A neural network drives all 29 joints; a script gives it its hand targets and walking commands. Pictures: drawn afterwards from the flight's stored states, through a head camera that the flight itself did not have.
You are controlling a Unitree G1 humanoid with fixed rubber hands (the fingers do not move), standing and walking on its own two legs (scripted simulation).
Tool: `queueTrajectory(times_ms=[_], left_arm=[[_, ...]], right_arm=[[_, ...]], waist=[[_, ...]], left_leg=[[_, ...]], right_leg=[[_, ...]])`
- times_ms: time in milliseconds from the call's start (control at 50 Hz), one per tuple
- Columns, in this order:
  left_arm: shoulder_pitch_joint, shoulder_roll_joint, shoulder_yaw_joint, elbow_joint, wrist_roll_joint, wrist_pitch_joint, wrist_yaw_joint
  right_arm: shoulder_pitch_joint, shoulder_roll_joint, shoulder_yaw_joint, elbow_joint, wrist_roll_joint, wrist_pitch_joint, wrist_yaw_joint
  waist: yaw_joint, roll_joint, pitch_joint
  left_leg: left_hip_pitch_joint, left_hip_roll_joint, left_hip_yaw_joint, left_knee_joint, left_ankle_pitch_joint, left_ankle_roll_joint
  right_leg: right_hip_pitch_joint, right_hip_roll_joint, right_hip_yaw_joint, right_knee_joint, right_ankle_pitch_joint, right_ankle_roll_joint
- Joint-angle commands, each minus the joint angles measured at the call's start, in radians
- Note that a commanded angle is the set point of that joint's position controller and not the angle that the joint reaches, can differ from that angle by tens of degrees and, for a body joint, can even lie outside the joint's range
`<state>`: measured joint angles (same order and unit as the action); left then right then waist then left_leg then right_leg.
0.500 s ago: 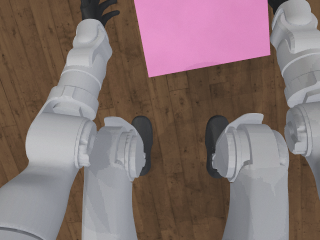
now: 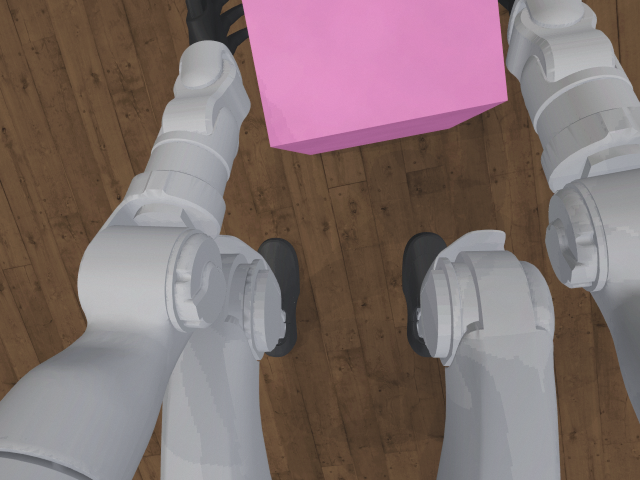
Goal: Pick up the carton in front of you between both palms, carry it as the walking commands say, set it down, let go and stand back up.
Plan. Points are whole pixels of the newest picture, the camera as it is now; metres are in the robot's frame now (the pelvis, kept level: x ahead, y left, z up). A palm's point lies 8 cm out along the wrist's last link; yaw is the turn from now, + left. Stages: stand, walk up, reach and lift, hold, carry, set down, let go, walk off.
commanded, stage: reach and lift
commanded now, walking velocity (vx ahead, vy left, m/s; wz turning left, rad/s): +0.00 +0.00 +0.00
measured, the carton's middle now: (366, 48) +0.52 -0.05 -0.25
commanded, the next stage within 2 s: none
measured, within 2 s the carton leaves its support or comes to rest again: leaves its support in 0.02 s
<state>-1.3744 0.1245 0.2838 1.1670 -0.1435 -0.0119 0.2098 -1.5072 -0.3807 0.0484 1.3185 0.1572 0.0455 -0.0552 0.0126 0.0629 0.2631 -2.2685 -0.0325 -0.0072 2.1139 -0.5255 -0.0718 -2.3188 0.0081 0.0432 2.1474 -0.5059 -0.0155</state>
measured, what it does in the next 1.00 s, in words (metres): rises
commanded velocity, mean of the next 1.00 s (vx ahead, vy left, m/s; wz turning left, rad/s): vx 0.00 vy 0.00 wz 0.00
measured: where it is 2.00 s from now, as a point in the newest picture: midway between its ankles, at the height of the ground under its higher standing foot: (349, 315)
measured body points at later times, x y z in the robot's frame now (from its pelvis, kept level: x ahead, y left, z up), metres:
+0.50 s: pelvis +0.01 +0.01 +0.07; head +0.26 -0.05 +0.44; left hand +0.50 +0.10 -0.01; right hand +0.50 -0.21 -0.01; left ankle +0.13 +0.14 -0.34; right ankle +0.12 -0.12 -0.34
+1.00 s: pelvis +0.04 +0.02 +0.19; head +0.23 -0.02 +0.60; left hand +0.48 +0.10 +0.14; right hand +0.46 -0.20 +0.13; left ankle +0.13 +0.14 -0.34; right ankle +0.12 -0.12 -0.34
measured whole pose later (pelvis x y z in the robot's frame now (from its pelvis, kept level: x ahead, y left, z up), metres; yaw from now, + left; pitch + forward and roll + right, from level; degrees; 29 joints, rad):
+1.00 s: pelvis +0.04 +0.02 +0.19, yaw -6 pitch +36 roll +1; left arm -0.70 -0.14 0.44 0.56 0.12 0.30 0.12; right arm -0.77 -0.01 -0.34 0.67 -0.17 0.33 -0.01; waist 0.00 0.02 -0.22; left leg -1.64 -0.09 -0.06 1.55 -0.53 -0.04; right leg -1.68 0.06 0.08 1.54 -0.48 0.03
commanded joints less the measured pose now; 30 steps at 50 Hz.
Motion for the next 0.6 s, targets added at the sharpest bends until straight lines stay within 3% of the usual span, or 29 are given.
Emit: queueTrajectory(times_ms=[0,20,40,60,80,100,120,140,160,180,200,220,240,260,280,300,320,340,360,380,400,420,440,480,500,520,540,560,580], left_arm=[[-0.462,-0.805,-0.215,-0.183,0.015,0.044,-0.221],[-0.508,-0.784,-0.221,-0.188,0.021,0.051,-0.228],[-0.502,-0.864,-0.257,-0.256,-0.024,0.057,-0.231],[-0.517,-0.828,-0.259,-0.227,-0.012,0.063,-0.228],[-0.521,-0.964,-0.303,-0.321,-0.063,0.070,-0.238],[-0.443,-0.925,-0.281,-0.244,-0.015,0.088,-0.230],[-0.489,-0.938,-0.313,-0.298,-0.054,0.089,-0.240],[-0.458,-1.020,-0.363,-0.379,-0.075,0.098,-0.243],[-0.441,-1.015,-0.353,-0.355,-0.046,0.114,-0.248],[-0.468,-1.035,-0.379,-0.443,-0.057,0.121,-0.254],[-0.490,-1.081,-0.420,-0.491,-0.076,0.140,-0.261],[-0.462,-1.031,-0.427,-0.530,-0.042,0.149,-0.267],[-0.461,-1.066,-0.452,-0.597,-0.041,0.159,-0.262],[-0.502,-1.043,-0.494,-0.674,-0.038,0.180,-0.265],[-0.501,-1.083,-0.470,-0.673,-0.035,0.195,-0.269],[-0.564,-1.074,-0.519,-0.787,-0.026,0.203,-0.271],[-0.420,-1.073,-0.461,-0.596,0.039,0.238,-0.274],[-0.400,-1.174,-0.454,-0.599,0.022,0.243,-0.278],[-0.409,-1.138,-0.432,-0.600,0.046,0.255,-0.282],[-0.393,-1.107,-0.357,-0.513,0.119,0.272,-0.293],[-0.337,-1.132,-0.317,-0.482,0.137,0.283,-0.299],[-0.319,-1.134,-0.283,-0.458,0.159,0.286,-0.299],[-0.326,-1.109,-0.237,-0.440,0.193,0.287,-0.305],[-0.274,-1.125,-0.240,-0.424,0.232,0.292,-0.310],[-0.317,-1.080,-0.195,-0.446,0.229,0.286,-0.311],[-0.232,-1.159,-0.205,-0.363,0.249,0.300,-0.308],[-0.200,-1.172,-0.185,-0.366,0.243,0.296,-0.310],[-0.161,-1.177,-0.215,-0.394,0.250,0.294,-0.310],[-0.191,-1.210,-0.258,-0.445,0.229,0.284,-0.310]], right_arm=[[-0.429,0.869,0.097,-0.252,-0.021,-0.006,0.187],[-0.479,0.912,0.105,-0.308,0.001,-0.002,0.193],[-0.518,0.883,0.133,-0.394,0.010,-0.006,0.188],[-0.481,0.947,0.151,-0.357,0.029,0.011,0.188],[-0.475,0.953,0.145,-0.442,0.031,0.004,0.177],[-0.530,0.963,0.206,-0.538,0.057,0.000,0.170],[-0.413,1.029,0.173,-0.438,0.018,0.042,0.173],[-0.427,1.047,0.208,-0.583,0.039,0.035,0.164],[-0.431,1.101,0.217,-0.575,0.045,0.050,0.165],[-0.378,1.120,0.196,-0.597,0.026,0.069,0.174],[-0.379,1.142,0.213,-0.688,0.014,0.083,0.174],[-0.302,1.200,0.216,-0.605,-0.002,0.118,0.178],[-0.368,1.181,0.218,-0.761,0.009,0.115,0.183],[-0.308,1.223,0.224,-0.713,0.023,0.150,0.185],[-0.290,1.241,0.230,-0.698,-0.013,0.173,0.192],[-0.189,1.323,0.174,-0.597,-0.034,0.206,0.203],[-0.221,1.288,0.189,-0.650,-0.039,0.192,0.214],[-0.233,1.313,0.185,-0.685,-0.060,0.206,0.231],[-0.185,1.349,0.141,-0.610,-0.069,0.230,0.236],[-0.157,1.342,0.084,-0.505,-0.139,0.245,0.250],[-0.173,1.334,0.065,-0.546,-0.137,0.241,0.253],[-0.163,1.335,0.053,-0.525,-0.153,0.244,0.258],[-0.101,1.318,0.000,-0.435,-0.199,0.253,0.261],[-0.102,1.298,-0.063,-0.453,-0.262,0.250,0.265],[-0.034,1.327,-0.103,-0.369,-0.272,0.264,0.267],[-0.030,1.276,-0.113,-0.429,-0.294,0.239,0.268],[-0.081,1.252,-0.097,-0.450,-0.306,0.238,0.267],[-0.039,1.309,-0.085,-0.494,-0.278,0.233,0.269],[-0.046,1.308,-0.016,-0.560,-0.249,0.224,0.265]], waist=[[-0.013,-0.163,-1.032],[0.000,-0.150,-1.028],[-0.038,-0.144,-1.195],[0.015,-0.146,-1.255],[-0.071,-0.144,-1.325],[0.025,-0.134,-1.462],[-0.070,-0.223,-1.392],[-0.054,-0.184,-1.530],[-0.029,-0.241,-1.506],[-0.059,-0.173,-1.474],[-0.075,-0.213,-1.610],[-0.040,-0.251,-1.611],[-0.029,-0.194,-1.694],[-0.013,-0.167,-1.704],[-0.039,-0.208,-1.650],[-0.032,-0.145,-1.656],[0.007,-0.124,-1.479],[-0.029,-0.171,-1.502],[0.009,-0.148,-1.414],[-0.013,-0.167,-1.247],[0.011,-0.135,-1.236],[0.028,-0.135,-1.215],[0.020,-0.176,-1.211],[-0.007,-0.152,-1.186],[-0.018,-0.173,-1.181],[-0.027,-0.045,-1.186],[-0.038,-0.135,-1.200],[-0.043,-0.113,-1.297],[-0.019,-0.086,-1.362]], left_leg=[[0.437,-0.127,0.087,-0.092,0.179,0.038],[0.442,-0.120,0.077,-0.072,0.214,0.037],[0.523,-0.126,0.090,-0.054,0.264,0.030],[0.531,-0.129,0.109,-0.063,0.271,0.027],[0.491,-0.136,0.109,-0.058,0.278,0.030],[0.590,-0.126,0.125,-0.060,0.318,0.027],[0.527,-0.133,0.106,-0.076,0.293,0.031],[0.539,-0.137,0.129,-0.060,0.311,0.021],[0.542,-0.137,0.127,-0.090,0.288,0.038],[0.464,-0.138,0.138,-0.101,0.267,0.025],[0.519,-0.142,0.141,-0.084,0.294,0.028],[0.536,-0.145,0.135,-0.139,0.244,0.038],[0.560,-0.146,0.127,-0.135,0.269,0.033],[0.576,-0.150,0.163,-0.157,0.228,0.033],[0.530,-0.154,0.148,-0.181,0.192,0.029],[0.631,-0.157,0.157,-0.215,0.150,0.037],[0.536,-0.139,0.123,-0.243,0.126,0.040],[0.604,-0.156,0.122,-0.269,0.094,0.044],[0.547,-0.151,0.132,-0.287,0.056,0.049],[0.467,-0.152,0.117,-0.331,-0.027,0.052],[0.481,-0.149,0.120,-0.327,-0.041,0.050],[0.454,-0.155,0.115,-0.351,-0.012,0.057],[0.440,-0.152,0.117,-0.359,-0.020,0.057],[0.477,-0.160,0.099,-0.416,0.019,0.050],[0.566,-0.162,0.083,-0.465,-0.024,0.051],[0.548,-0.175,0.097,-0.456,0.012,0.034],[0.552,-0.174,0.080,-0.472,0.023,0.042],[0.629,-0.171,0.073,-0.501,0.080,0.041],[0.632,-0.179,0.099,-0.487,0.171,0.033]], right_leg=[[0.606,0.076,-0.027,-0.189,0.175,0.002],[0.553,0.074,-0.019,-0.172,0.202,-0.002],[0.674,0.081,-0.036,-0.174,0.258,0.002],[0.725,0.076,-0.033,-0.158,0.286,0.003],[0.794,0.099,-0.057,-0.184,0.326,-0.001],[0.866,0.088,-0.046,-0.161,0.344,0.012],[0.859,0.088,-0.068,-0.183,0.370,0.016],[0.947,0.106,-0.072,-0.190,0.374,0.018],[0.949,0.102,-0.067,-0.217,0.356,0.028],[0.944,0.110,-0.068,-0.214,0.360,0.016],[1.029,0.117,-0.062,-0.230,0.411,0.027],[1.017,0.116,-0.093,-0.231,0.341,0.040],[1.017,0.123,-0.097,-0.208,0.351,0.036],[1.056,0.139,-0.085,-0.258,0.326,0.042],[1.035,0.137,-0.095,-0.276,0.291,0.039],[1.010,0.152,-0.097,-0.300,0.220,0.037],[0.883,0.141,-0.096,-0.292,0.181,0.037],[0.883,0.153,-0.112,-0.340,0.130,0.045],[0.886,0.143,-0.078,-0.373,0.084,0.034],[0.772,0.145,-0.093,-0.403,-0.007,0.035],[0.794,0.154,-0.071,-0.419,-0.056,0.031],[0.816,0.145,-0.048,-0.455,-0.041,0.029],[0.826,0.145,-0.055,-0.473,-0.044,0.034],[0.819,0.151,-0.087,-0.492,0.032,0.036],[0.768,0.155,-0.112,-0.499,-0.008,0.028],[0.786,0.149,-0.078,-0.516,0.020,0.007],[0.800,0.148,-0.100,-0.535,0.033,0.019],[0.871,0.154,-0.097,-0.539,0.113,0.030],[0.931,0.158,-0.076,-0.556,0.211,0.024]])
